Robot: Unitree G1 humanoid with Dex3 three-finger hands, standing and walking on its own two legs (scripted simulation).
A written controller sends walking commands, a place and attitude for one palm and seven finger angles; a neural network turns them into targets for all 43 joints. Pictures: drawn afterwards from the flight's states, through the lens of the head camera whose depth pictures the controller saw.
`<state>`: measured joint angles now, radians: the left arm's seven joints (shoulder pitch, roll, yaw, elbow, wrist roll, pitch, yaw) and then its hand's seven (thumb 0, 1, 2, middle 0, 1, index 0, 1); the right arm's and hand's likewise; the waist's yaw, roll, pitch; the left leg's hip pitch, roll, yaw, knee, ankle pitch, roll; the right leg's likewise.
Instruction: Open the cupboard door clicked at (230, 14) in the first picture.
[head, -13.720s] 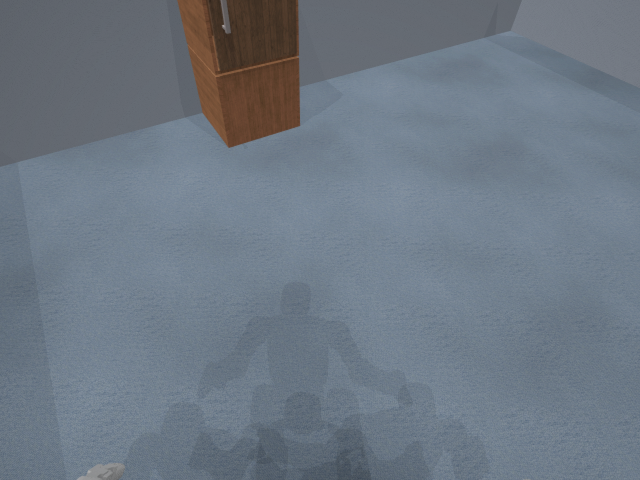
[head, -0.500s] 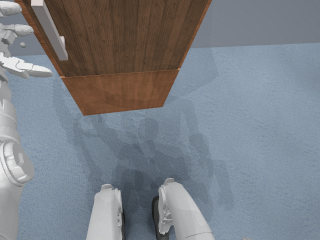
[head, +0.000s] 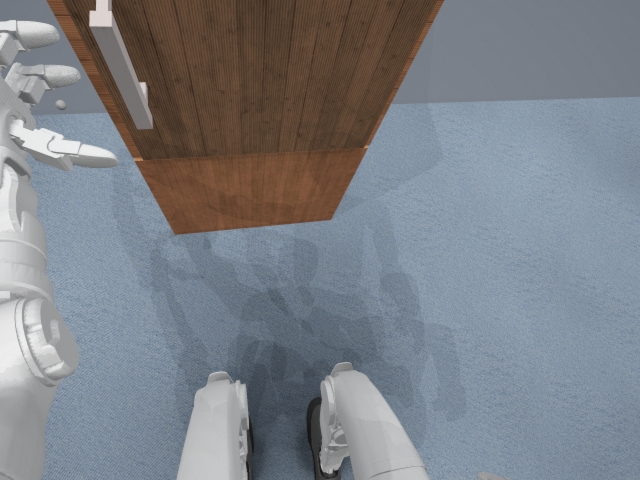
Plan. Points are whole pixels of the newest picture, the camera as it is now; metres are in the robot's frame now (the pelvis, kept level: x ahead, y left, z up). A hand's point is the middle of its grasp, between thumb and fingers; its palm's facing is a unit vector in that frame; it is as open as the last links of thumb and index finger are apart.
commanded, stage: move the hooked fingers beside the handle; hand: left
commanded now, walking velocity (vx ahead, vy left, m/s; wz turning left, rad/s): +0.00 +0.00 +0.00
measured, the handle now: (126, 64) +0.57 +0.18 +0.05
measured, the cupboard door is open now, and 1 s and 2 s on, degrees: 0 0 0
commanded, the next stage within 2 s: slide the fingers in behind the handle in 0.22 s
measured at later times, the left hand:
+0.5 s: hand (76, 107) +0.52 +0.23 +0.03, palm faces +0.09 -1.00 -0.02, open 14.0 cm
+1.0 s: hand (93, 108) +0.53 +0.22 +0.03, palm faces +0.14 -0.99 -0.01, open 14.2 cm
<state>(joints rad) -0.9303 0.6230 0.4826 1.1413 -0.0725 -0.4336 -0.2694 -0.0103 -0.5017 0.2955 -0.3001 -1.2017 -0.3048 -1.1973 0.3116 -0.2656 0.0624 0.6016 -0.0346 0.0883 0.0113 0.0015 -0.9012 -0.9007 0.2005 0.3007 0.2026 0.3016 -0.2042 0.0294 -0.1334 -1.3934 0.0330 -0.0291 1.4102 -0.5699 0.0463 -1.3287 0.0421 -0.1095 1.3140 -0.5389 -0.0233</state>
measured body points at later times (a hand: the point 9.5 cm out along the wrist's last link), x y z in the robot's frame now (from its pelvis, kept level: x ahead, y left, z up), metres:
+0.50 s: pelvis +0.00 +0.00 +0.00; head +0.19 +0.05 +0.41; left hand +0.51 +0.29 +0.04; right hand +0.02 -0.26 -0.11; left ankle +0.03 +0.09 -0.59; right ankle +0.03 -0.11 -0.59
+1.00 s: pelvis +0.00 +0.00 +0.00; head +0.18 +0.04 +0.41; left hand +0.51 +0.27 +0.03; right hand +0.02 -0.27 -0.11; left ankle +0.03 +0.09 -0.59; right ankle +0.03 -0.11 -0.59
